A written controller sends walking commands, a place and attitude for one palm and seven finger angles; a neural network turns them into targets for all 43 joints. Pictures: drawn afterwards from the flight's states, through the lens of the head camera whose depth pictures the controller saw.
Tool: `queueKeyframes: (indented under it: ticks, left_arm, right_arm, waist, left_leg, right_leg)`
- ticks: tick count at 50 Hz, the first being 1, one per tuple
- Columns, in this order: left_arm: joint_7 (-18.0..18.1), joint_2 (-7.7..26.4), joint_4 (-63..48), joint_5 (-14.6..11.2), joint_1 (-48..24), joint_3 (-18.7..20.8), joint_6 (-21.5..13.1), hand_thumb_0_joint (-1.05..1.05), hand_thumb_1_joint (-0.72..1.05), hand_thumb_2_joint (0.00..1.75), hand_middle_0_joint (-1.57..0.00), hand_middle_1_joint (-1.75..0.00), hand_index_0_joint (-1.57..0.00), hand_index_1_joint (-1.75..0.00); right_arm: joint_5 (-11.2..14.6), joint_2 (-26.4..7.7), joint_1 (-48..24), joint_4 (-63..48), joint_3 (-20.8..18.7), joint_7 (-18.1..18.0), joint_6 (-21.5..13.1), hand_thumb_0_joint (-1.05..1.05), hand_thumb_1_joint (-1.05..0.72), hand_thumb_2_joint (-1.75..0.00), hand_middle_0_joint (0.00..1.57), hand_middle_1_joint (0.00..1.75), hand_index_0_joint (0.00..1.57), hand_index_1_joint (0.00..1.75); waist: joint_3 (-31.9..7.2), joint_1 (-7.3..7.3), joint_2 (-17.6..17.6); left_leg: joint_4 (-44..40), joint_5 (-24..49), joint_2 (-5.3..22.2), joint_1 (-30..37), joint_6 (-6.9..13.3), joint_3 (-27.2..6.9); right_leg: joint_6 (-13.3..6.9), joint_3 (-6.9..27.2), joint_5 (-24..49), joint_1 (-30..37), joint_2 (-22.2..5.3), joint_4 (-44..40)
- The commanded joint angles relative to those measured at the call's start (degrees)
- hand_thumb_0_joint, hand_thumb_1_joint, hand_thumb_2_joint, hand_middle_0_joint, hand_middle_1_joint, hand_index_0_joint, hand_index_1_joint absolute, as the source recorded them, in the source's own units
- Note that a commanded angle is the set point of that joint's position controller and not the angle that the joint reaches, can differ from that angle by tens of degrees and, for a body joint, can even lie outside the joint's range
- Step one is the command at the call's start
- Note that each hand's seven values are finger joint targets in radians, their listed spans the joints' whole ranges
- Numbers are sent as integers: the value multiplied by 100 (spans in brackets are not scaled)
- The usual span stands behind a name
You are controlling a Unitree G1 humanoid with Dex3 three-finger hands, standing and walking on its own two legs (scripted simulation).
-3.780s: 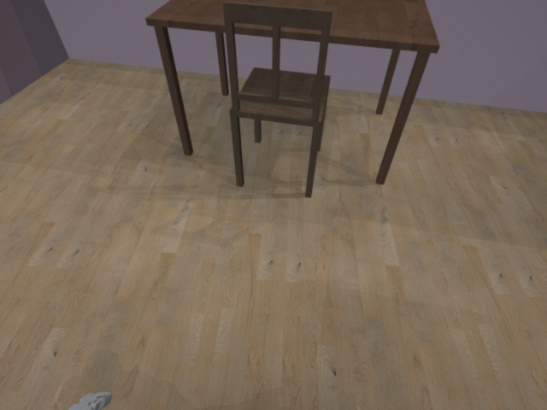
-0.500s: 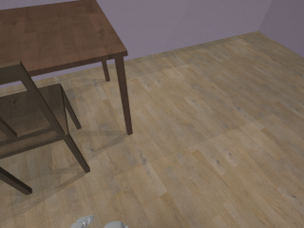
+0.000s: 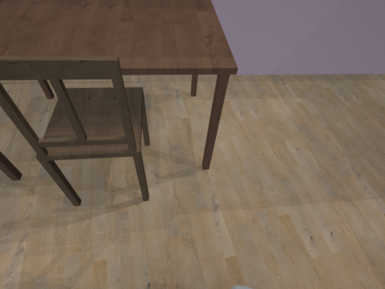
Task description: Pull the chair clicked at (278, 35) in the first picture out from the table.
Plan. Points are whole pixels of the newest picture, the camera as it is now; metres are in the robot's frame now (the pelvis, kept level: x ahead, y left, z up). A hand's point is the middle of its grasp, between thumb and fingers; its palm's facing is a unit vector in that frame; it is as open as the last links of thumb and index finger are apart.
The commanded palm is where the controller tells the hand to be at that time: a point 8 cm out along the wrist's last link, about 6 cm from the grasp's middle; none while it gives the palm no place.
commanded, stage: turn to face it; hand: left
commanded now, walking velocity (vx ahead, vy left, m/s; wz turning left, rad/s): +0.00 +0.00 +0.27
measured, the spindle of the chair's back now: (70, 112) +0.62 +0.45 -0.09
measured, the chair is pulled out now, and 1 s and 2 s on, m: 0.00 0.00 0.00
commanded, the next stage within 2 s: take the last steps up to it in 0.20 s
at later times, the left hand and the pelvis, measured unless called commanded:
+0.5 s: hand out of the picture -0.03 +0.11 -0.15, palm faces +0.25 -0.94 -0.24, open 7.3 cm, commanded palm none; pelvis -0.02 -0.07 +0.00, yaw +10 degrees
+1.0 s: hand out of the picture +0.04 +0.19 -0.18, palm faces +0.23 -0.96 -0.16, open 7.4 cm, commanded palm none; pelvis +0.07 +0.01 +0.00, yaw +10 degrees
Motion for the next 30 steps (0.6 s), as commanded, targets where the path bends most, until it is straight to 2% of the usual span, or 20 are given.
queueKeyframes:
  ticks: [1,3,6,8,9,10,11,12,13,14,15,16,17,20,23,27,30]
  left_arm:
    - [18,167,-470,9,-181,-40,-134,0,90,90,-20,-30,-20,-30]
    - [29,107,-466,-2,-137,-65,-140,0,90,90,-20,-30,-20,-30]
    - [50,99,-418,-22,116,-98,-183,0,90,90,-20,-30,-20,-30]
    - [67,76,-314,-48,502,-95,-217,0,90,90,-20,-30,-20,-30]
    - [84,116,-239,-40,708,-89,-257,0,90,90,-20,-30,-20,-30]
    - [116,388,-230,25,830,-49,-320,0,90,90,-20,-30,-20,-30]
    - [145,966,-337,112,729,44,-370,0,90,90,-20,-30,-20,-30]
    - [139,999,-503,41,463,1,-328,0,90,90,-20,-30,-20,-30]
    - [154,687,-571,36,98,-34,-341,0,90,90,-20,-30,-20,-30]
    - [145,573,-592,19,-110,-39,-364,0,90,90,-20,-30,-20,-30]
    - [120,415,-571,7,-152,-105,-383,0,90,90,-20,-30,-20,-30]
    - [115,291,-524,1,-97,-130,-424,0,90,90,-20,-30,-20,-30]
    - [96,230,-456,7,117,-136,-475,0,90,90,-20,-30,-20,-30]
    - [66,202,-191,13,743,-131,-565,0,90,90,-20,-30,-20,-30]
    - [48,230,1,54,1152,-137,-630,0,90,90,-20,-30,-20,-30]
    - [3,293,243,103,1424,-131,-671,0,90,90,-20,-30,-20,-30]
    - [-21,311,435,109,1529,-131,-674,0,90,90,-20,-30,-20,-30]
  right_arm:
    - [-3,-1148,365,-223,-337,-69,-50,0,-90,-90,20,30,20,30]
    - [-21,-1166,300,-209,-345,-62,-20,0,-90,-90,20,30,20,30]
    - [-30,-1193,161,-231,-358,-44,9,0,-90,-90,20,30,20,30]
    - [-14,-1176,6,-264,-361,-29,24,0,-90,-90,20,30,20,30]
    - [21,-1098,-73,-283,-350,-17,34,0,-90,-90,20,30,20,30]
    - [70,-815,-20,-310,-321,17,49,0,-90,-90,20,30,20,30]
    - [93,-400,33,-456,-251,34,71,0,-90,-90,20,30,20,30]
    - [18,-753,-129,-461,-343,22,121,0,-90,-90,20,30,20,30]
    - [-27,-769,-112,-328,-357,47,182,0,-90,-90,20,30,20,30]
    - [-32,-721,3,-196,-363,59,220,0,-90,-90,20,30,20,30]
    - [-28,-698,98,-70,-359,68,224,0,-90,-90,20,30,20,30]
    - [-28,-632,317,8,-340,82,200,0,-90,-90,20,30,20,30]
    - [-41,-583,332,57,-314,89,172,0,-90,-90,20,30,20,30]
    - [-80,-579,86,55,-300,115,109,0,-90,-90,20,30,20,30]
    - [-83,-548,-229,-15,-274,156,44,0,-90,-90,20,30,20,30]
    - [-57,-451,-404,-16,-224,179,-37,0,-90,-90,20,30,20,30]
    - [-30,-331,-484,-1,-161,186,-113,0,-90,-90,20,30,20,30]
  waist:
    - [-452,-265,901]
    - [-405,-245,966]
    - [-445,-158,1121]
    - [-562,22,999]
    - [-588,139,829]
    - [-564,185,-60]
    - [-351,139,-1745]
    - [-202,168,-1390]
    - [65,-18,-1006]
    - [231,-128,-1091]
    - [300,-182,-783]
    - [201,-239,-742]
    - [152,-143,-731]
    - [139,118,-674]
    - [306,288,-612]
    - [355,361,-707]
    - [278,387,-830]
  left_leg:
    - [-942,618,1489,872,634,-1676]
    - [-941,433,1456,661,635,-1753]
    - [-815,588,1390,395,616,-1932]
    - [-656,291,1235,65,471,-1874]
    - [-411,-42,1049,-357,275,-1733]
    - [360,-694,554,-969,-88,-1264]
    - [1730,-1725,-246,-1788,-535,-385]
    - [2743,-2147,-77,-1444,-499,-605]
    - [3339,-1738,8,-1417,-468,-789]
    - [3723,-1481,33,-1455,-506,-688]
    - [3989,-1196,82,-1425,-552,-603]
    - [4033,-970,141,-1492,-593,-532]
    - [4003,-852,185,-1556,-642,-440]
    - [3775,-692,349,-1837,-702,-340]
    - [3276,-757,518,-1952,-659,-255]
    - [2439,-1043,560,-1724,-569,-48]
    - [1765,-1192,466,-1257,-478,138]
  right_leg:
    - [-9,-45,-335,-206,105,-694]
    - [-69,-82,-421,82,190,-1074]
    - [-173,-91,-337,642,336,-1816]
    - [-234,-134,216,1299,397,-2611]
    - [-257,-128,763,1917,334,-3434]
    - [-430,505,567,2415,-312,-4283]
    - [-997,2170,345,2305,-1777,-4886]
    - [-1322,2053,434,1264,-2148,-4918]
    - [-1274,1591,261,851,-1720,-4954]
    - [-1162,1311,415,780,-1424,-4905]
    - [-1092,925,806,836,-1159,-4732]
    - [-1017,635,1020,1111,-1028,-4666]
    - [-993,541,1030,1407,-985,-4652]
    - [-1051,682,275,1972,-1106,-4847]
    - [-1178,956,-364,2164,-1293,-5097]
    - [-1341,1004,-687,2246,-1358,-5249]
    - [-1387,843,-328,2158,-1319,-5188]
